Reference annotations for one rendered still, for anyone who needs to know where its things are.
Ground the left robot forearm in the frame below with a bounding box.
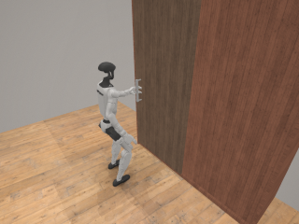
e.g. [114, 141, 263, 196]
[119, 90, 131, 97]

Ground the right robot forearm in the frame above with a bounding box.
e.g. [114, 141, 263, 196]
[108, 113, 128, 138]

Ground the handle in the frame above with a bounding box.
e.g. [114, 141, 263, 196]
[135, 78, 142, 102]

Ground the wardrobe door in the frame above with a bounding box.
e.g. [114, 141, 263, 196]
[133, 0, 202, 175]
[182, 0, 299, 224]

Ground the right robot thigh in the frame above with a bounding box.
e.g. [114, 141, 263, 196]
[108, 127, 132, 158]

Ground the left robot hand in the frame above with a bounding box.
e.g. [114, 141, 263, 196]
[129, 86, 142, 96]

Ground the robot right upper arm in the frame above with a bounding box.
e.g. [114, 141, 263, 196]
[105, 88, 120, 120]

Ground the right robot hand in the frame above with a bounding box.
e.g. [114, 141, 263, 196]
[123, 134, 137, 149]

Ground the right robot foot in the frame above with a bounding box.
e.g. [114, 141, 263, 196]
[112, 175, 130, 187]

